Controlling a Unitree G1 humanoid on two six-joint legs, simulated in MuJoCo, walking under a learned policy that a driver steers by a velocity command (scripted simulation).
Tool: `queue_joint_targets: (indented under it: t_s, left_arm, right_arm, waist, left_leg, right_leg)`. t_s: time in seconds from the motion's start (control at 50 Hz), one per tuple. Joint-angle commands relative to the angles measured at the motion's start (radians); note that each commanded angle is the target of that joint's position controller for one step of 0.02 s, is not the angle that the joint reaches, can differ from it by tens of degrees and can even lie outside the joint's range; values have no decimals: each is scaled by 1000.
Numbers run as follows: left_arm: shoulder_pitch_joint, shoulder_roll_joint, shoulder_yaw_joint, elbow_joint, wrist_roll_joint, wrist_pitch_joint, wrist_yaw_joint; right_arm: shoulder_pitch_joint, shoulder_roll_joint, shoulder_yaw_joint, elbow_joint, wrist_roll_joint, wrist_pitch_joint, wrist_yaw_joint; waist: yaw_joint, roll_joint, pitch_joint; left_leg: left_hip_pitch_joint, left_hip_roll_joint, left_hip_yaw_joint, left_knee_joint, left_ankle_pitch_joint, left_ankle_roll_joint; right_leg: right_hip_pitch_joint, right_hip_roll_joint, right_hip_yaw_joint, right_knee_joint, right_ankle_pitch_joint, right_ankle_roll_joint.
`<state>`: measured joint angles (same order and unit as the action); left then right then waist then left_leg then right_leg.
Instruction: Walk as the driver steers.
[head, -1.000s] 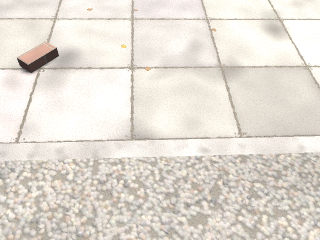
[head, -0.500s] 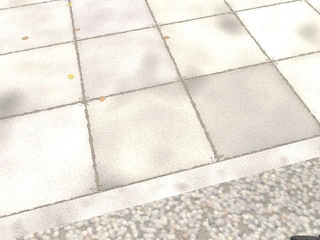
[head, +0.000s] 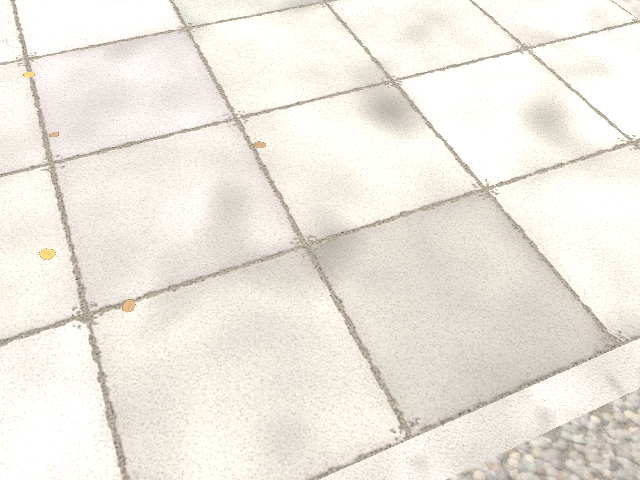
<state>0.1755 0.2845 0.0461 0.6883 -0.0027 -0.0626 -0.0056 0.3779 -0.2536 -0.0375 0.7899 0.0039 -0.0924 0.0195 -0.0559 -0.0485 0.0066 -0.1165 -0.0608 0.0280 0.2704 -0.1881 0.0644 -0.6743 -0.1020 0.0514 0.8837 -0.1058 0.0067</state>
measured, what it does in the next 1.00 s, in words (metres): walks ahead, turning left: right foot, then left foot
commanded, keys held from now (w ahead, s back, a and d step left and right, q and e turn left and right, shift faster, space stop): w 0.16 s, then w+q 0.40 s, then q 0.44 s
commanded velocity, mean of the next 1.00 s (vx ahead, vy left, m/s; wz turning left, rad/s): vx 0.38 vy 0.00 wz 0.35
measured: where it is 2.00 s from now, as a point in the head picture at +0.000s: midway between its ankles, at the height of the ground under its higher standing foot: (299, 468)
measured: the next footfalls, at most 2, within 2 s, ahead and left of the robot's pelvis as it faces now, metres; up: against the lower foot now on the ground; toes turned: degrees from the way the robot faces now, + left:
right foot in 0.24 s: +0.31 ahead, -0.15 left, +0.00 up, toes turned +0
left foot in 0.74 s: +0.48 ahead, +0.14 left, +0.00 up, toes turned +27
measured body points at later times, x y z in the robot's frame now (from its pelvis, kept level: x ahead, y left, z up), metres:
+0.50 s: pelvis +0.27 -0.05 +0.00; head +0.29 -0.06 +0.45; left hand +0.31 +0.23 -0.12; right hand +0.44 -0.31 -0.11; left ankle +0.33 +0.12 -0.67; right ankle +0.27 -0.15 -0.75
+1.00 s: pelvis +0.45 +0.03 -0.01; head +0.50 +0.07 +0.43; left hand +0.50 +0.35 -0.12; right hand +0.70 -0.17 -0.10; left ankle +0.50 +0.12 -0.75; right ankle +0.55 -0.13 -0.68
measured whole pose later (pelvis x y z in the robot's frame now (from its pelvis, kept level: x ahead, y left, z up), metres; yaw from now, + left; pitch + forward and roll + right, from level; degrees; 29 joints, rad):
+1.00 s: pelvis +0.45 +0.03 -0.01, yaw +24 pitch +3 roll -1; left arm 0.09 0.31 0.06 0.72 0.01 -0.02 0.04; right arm 0.19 -0.30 -0.07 0.63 0.00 0.00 0.00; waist -0.02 -0.02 0.07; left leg -0.42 -0.10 -0.07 0.46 -0.09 0.09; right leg -0.61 -0.04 0.09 1.05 -0.38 0.07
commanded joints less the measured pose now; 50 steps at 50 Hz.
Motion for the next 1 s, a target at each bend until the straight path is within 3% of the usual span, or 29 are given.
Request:
queue_joint_targets:
  t_s: [0.02,0.1,0.16,0.2,0.22,0.24,0.26,0.28,0.3,0.32,0.34,0.38,0.44,0.5,0.56,0.6,0.64,0.68,0.72,0.74,0.76,0.78,0.8,0.82,0.84,0.86,0.92,0.96,1.0]
  left_arm:
    - [-93,21,0,-78,-2,-21,-7]
    - [-209,24,-1,-115,-15,-33,-30]
    - [-233,42,5,-136,-16,-41,-47]
    - [-143,78,24,-121,-10,-47,-44]
    - [0,119,46,-81,-6,-48,-35]
    - [192,189,68,-47,10,-46,-21]
    - [263,272,86,-29,17,-38,-17]
    - [294,178,67,-26,8,-31,-14]
    - [229,138,51,-24,4,-30,-9]
    - [155,111,40,-25,3,-30,-8]
    - [100,81,31,-22,6,-34,-12]
    - [44,58,29,-12,14,-50,-16]
    - [27,81,42,19,15,-69,-14]
    - [44,101,50,48,19,-65,-1]
    - [62,127,56,65,13,-54,9]
    - [75,144,60,77,8,-40,17]
    - [91,164,66,89,-3,-20,24]
    - [77,188,74,87,-21,-3,32]
    - [43,200,80,75,-38,13,40]
    - [47,174,70,72,-37,14,39]
    - [105,83,40,47,17,7,33]
    - [225,40,14,22,28,-7,17]
    - [141,145,36,35,2,-12,8]
    - [54,148,37,4,-19,-9,10]
    - [35,129,35,12,-6,0,25]
    - [29,140,40,12,7,15,38]
    - [66,118,39,20,16,42,45]
    - [49,100,33,17,19,46,52]
    - [18,97,31,10,17,52,55]
  right_arm:
    - [-20,-173,-40,-47,10,-8,-10]
    - [45,-188,-42,-6,17,8,-12]
    - [52,-202,-48,14,19,25,-19]
    - [32,-219,-52,16,21,34,-24]
    - [15,-211,-46,12,19,38,-26]
    - [-1,-166,-27,-17,1,33,-26]
    - [148,-36,13,-33,0,14,-19]
    - [106,-124,-7,-12,26,0,-16]
    - [-3,-188,-29,-45,48,-3,-16]
    - [-60,-179,-29,-62,41,-1,-19]
    - [-84,-166,-32,-66,26,7,-21]
    - [-32,-129,-35,-50,26,36,-20]
    - [-46,-93,-34,-60,23,63,-25]
    - [-112,-85,-34,-84,18,62,-18]
    - [-213,-65,-25,-113,16,52,3]
    - [-288,-54,-21,-147,8,49,18]
    - [-317,-62,-26,-177,4,50,31]
    - [-291,-91,-41,-195,2,54,41]
    - [-136,-148,-74,-168,0,58,41]
    - [-17,-202,-101,-138,-2,59,26]
    - [19,-303,-121,-140,-3,66,-2]
    - [-54,-362,-116,-202,-27,58,-1]
    - [-53,-282,-102,-226,-17,60,12]
    - [-106,-237,-88,-225,-7,56,14]
    - [-152,-203,-80,-219,9,59,10]
    - [-190,-177,-72,-225,12,65,2]
    - [-225,-191,-76,-240,-16,72,-10]
    - [-212,-205,-82,-235,-11,75,-24]
    - [-209,-210,-84,-237,-3,87,-38]
  waist:
    - [-4,119,19]
    - [-44,119,51]
    - [-25,129,55]
    - [41,143,1]
    - [117,128,-90]
    - [195,66,-245]
    - [140,-200,-409]
    - [189,-161,-438]
    - [186,-100,-251]
    - [151,-43,-158]
    - [118,-25,-85]
    - [59,-60,-44]
    - [33,-28,5]
    - [47,-9,25]
    - [85,5,49]
    - [108,18,80]
    - [114,0,69]
    - [86,-33,29]
    - [-3,-37,-59]
    - [-64,11,-124]
    - [-28,238,-205]
    - [66,350,-398]
    - [-25,147,-468]
    - [-10,120,-335]
    - [25,43,-218]
    - [50,69,-163]
    - [95,122,-150]
    - [88,123,-168]
    - [76,132,-180]
  left_leg:
    - [6,229,-126,-113,280,136]
    - [81,269,-139,-86,255,133]
    - [168,311,-157,-31,329,116]
    - [168,297,-159,84,553,94]
    - [114,248,-127,240,642,71]
    - [-88,194,-96,512,440,34]
    - [-503,30,-54,892,-244,-37]
    - [-612,39,-181,1025,-388,-38]
    - [-675,86,-169,1054,-312,-36]
    - [-654,132,-139,1015,-224,-39]
    - [-619,157,-133,967,-170,-46]
    - [-508,190,-138,920,-106,-56]
    - [-528,197,-144,872,-36,-73]
    - [-582,196,-146,737,112,-79]
    - [-554,185,-88,554,242,-67]
    - [-538,169,-40,453,257,-58]
    - [-519,147,-4,398,220,-45]
    - [-464,108,27,369,131,-17]
    - [-277,36,65,304,98,28]
    - [-90,6,49,216,234,62]
    - [175,210,-221,264,693,133]
    - [423,463,-718,222,811,391]
    - [388,423,-662,156,653,357]
    - [275,372,-535,137,526,304]
    - [131,314,-448,116,436,247]
    - [9,285,-405,93,399,224]
    - [-163,230,-347,60,435,211]
    - [-161,219,-341,72,452,208]
    - [-153,210,-363,74,323,194]
  right_leg:
    - [11,12,-26,-177,155,5]
    - [24,40,-41,-306,180,-12]
    - [34,55,-41,-363,83,-50]
    - [206,98,-65,-404,28,-82]
    - [420,109,-77,-428,64,-111]
    - [750,-43,68,-369,122,-174]
    - [1143,-315,505,-405,2,-327]
    - [1114,-327,650,-518,-170,-328]
    - [974,-286,490,-550,-178,-275]
    - [826,-245,367,-578,-118,-246]
    - [699,-207,280,-620,-60,-233]
    - [553,-163,161,-696,-10,-218]
    - [487,-165,37,-752,107,-222]
    - [527,-149,-67,-760,164,-209]
    - [553,-135,-155,-760,170,-184]
    - [580,-141,-201,-721,289,-172]
    - [638,-156,-224,-654,426,-154]
    - [692,-168,-234,-555,586,-129]
    - [692,-143,-252,-323,722,-91]
    - [616,-87,-271,-111,606,-44]
    - [341,-2,-268,215,-57,21]
    - [47,177,-90,556,-637,74]
    - [23,121,64,585,-564,54]
    - [-21,91,46,535,-470,34]
    - [-23,52,34,450,-400,36]
    - [18,31,36,382,-356,38]
    - [143,53,20,277,-296,51]
    - [137,68,25,193,-270,68]
    - [127,76,40,123,-227,80]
